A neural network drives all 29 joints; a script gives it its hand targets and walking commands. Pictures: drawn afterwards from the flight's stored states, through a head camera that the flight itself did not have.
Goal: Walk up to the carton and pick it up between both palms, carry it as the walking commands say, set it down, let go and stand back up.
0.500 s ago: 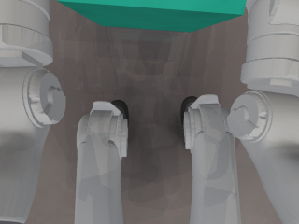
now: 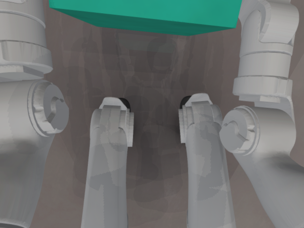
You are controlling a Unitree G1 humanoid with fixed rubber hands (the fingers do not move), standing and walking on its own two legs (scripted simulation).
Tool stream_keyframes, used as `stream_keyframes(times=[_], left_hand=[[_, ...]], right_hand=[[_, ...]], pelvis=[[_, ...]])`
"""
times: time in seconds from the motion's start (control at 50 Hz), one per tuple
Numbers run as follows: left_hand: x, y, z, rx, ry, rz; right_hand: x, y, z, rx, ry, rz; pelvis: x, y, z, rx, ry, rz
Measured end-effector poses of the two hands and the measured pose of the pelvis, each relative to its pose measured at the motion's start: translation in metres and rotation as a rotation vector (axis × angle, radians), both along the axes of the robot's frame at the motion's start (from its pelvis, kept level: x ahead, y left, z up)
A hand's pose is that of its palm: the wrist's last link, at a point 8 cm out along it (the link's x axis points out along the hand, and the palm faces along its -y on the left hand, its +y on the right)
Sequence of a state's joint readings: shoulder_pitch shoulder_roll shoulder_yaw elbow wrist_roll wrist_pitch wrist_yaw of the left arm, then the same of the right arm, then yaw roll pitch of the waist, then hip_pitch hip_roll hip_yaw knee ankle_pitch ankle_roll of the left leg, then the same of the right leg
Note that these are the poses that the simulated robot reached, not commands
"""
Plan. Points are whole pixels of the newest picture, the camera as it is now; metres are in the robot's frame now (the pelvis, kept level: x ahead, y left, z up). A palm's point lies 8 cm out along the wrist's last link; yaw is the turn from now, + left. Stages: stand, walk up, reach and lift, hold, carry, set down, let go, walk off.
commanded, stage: reach and lift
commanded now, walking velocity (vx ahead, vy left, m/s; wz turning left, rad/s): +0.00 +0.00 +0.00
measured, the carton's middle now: out of the picture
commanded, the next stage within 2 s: none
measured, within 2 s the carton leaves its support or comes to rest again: neither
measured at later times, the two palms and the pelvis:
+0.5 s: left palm out of the picture +0.58 +0.17 -0.04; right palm out of the picture +0.54 -0.17 -0.06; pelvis -0.01 +0.02 +0.04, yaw +0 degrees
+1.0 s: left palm out of the picture +0.55 +0.15 +0.01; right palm out of the picture +0.51 -0.19 +0.01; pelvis -0.02 +0.00 +0.09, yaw +0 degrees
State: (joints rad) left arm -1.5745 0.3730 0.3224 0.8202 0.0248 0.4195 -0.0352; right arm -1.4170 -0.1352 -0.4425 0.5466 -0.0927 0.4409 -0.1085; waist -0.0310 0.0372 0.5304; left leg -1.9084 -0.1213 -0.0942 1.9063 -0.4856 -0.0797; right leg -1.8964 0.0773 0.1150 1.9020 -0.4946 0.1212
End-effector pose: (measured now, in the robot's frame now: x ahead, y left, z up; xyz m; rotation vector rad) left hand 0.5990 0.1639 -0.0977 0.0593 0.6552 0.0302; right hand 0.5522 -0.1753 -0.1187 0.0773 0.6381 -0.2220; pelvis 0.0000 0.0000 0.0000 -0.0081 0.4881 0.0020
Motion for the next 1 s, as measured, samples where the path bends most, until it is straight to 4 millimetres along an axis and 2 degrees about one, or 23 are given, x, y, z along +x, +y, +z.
stream_keyframes(times=[0.08,0.16,0.22,0.34,0.48,0.56,0.72,0.78,0.86,1.0], left_hand=[[-0.002,-0.009,-0.005,-0.080,-0.006,0.003],[-0.006,-0.021,-0.018,-0.086,0.018,-0.043],[-0.011,-0.025,-0.019,-0.070,0.021,-0.064],[-0.020,-0.012,0.010,-0.059,0.028,-0.010],[-0.017,0.005,0.051,-0.017,0.012,0.017],[-0.016,0.000,0.057,-0.027,0.004,0.005],[-0.027,-0.035,0.066,-0.069,0.008,-0.045],[-0.033,-0.041,0.072,-0.073,0.017,-0.047],[-0.040,-0.036,0.088,-0.046,0.004,-0.031],[-0.045,-0.015,0.111,-0.026,0.009,0.006]], right_hand=[[-0.010,-0.009,0.009,-0.005,-0.012,-0.051],[-0.018,-0.020,0.016,-0.049,0.013,-0.073],[-0.021,-0.023,0.025,-0.073,0.019,-0.073],[-0.019,-0.012,0.041,-0.023,0.020,-0.039],[-0.015,0.004,0.055,0.034,0.003,-0.014],[-0.019,0.000,0.062,0.024,-0.004,-0.026],[-0.041,-0.033,0.094,-0.024,-0.001,-0.077],[-0.046,-0.039,0.105,-0.026,0.008,-0.080],[-0.044,-0.036,0.116,-0.011,-0.003,-0.057],[-0.039,-0.016,0.127,0.015,0.004,-0.027]], pelvis=[[-0.005,0.005,0.002,-0.022,0.008,0.003],[-0.008,0.011,0.004,-0.052,0.018,0.001],[-0.008,0.016,0.008,-0.068,0.020,-0.002],[-0.010,0.020,0.021,-0.073,-0.007,0.004],[-0.011,0.018,0.042,-0.063,-0.021,0.024],[-0.010,0.017,0.049,-0.058,-0.024,0.027],[-0.008,0.014,0.065,-0.056,-0.054,0.015],[-0.009,0.010,0.071,-0.042,-0.070,0.003],[-0.012,0.006,0.078,-0.025,-0.089,-0.006],[-0.017,-0.002,0.093,0.003,-0.100,-0.009]])
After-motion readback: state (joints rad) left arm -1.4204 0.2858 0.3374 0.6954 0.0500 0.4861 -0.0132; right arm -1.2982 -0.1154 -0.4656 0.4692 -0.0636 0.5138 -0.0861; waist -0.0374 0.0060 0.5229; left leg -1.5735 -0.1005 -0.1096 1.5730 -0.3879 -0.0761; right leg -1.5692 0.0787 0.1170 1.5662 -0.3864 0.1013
